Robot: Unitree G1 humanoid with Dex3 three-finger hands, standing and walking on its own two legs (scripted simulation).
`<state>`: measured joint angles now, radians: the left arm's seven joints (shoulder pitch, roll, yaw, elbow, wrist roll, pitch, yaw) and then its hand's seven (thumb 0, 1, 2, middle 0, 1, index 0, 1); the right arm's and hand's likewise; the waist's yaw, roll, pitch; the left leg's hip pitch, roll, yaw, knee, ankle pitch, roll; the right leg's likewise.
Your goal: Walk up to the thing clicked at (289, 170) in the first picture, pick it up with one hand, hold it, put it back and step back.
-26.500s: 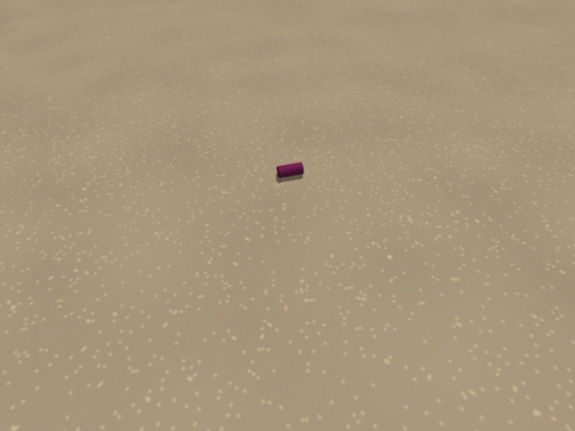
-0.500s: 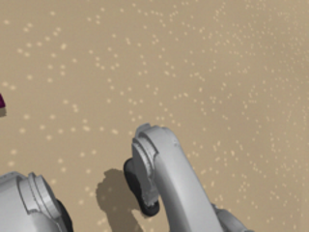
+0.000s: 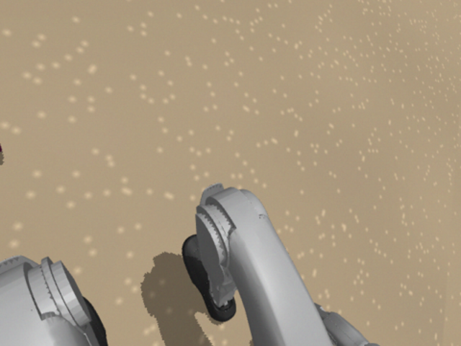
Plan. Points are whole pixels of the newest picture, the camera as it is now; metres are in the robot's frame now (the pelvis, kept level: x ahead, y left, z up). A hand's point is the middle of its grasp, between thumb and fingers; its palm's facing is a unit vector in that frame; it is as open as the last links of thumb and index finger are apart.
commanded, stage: open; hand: left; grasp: from above
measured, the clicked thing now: out of the picture +0.50 +0.30 -0.28
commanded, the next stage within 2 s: withdraw in 0.28 s
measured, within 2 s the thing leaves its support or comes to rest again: neither
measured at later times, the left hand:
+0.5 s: hand out of the picture +0.48 +0.30 -0.23, palm faces -0.44 -0.12 -0.89, open 14.2 cm
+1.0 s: hand out of the picture +0.48 +0.32 -0.06, palm faces -0.44 -0.11 -0.89, open 14.0 cm
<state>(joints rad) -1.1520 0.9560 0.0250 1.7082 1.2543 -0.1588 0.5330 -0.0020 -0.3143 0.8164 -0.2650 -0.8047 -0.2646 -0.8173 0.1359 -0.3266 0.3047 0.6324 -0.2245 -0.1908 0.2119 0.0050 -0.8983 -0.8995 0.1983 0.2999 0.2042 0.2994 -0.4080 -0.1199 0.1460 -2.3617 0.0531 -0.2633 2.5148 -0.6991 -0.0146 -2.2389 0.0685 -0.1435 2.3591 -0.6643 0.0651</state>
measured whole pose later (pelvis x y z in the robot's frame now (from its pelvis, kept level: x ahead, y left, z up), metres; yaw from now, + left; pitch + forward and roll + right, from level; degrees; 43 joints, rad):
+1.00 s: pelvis +0.00 -0.01 +0.05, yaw +6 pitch +34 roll -8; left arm -1.11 0.72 -0.07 1.32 1.11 0.00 0.13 0.00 -0.51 1.00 -0.09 -1.00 -0.08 -1.01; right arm 0.16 -0.30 0.11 0.63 -0.10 0.01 0.16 0.01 -0.91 -0.90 0.20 0.30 0.20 0.30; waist -0.26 0.02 -0.06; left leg -2.26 0.04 -0.16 2.32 -0.66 -0.01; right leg -2.17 0.02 -0.07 2.24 -0.67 0.04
